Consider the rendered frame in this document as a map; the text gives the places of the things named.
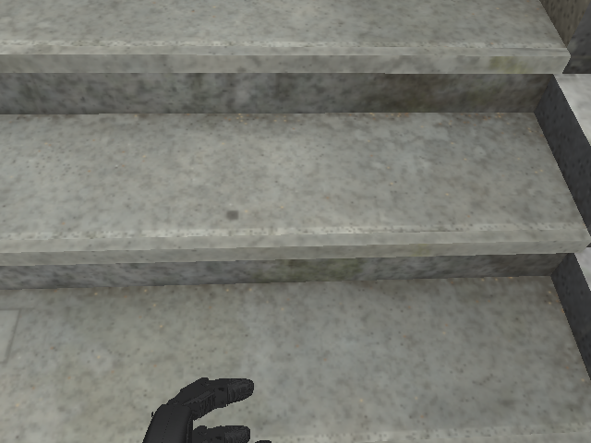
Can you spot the robot left hand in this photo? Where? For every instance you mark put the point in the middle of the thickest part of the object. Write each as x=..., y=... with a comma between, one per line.
x=173, y=421

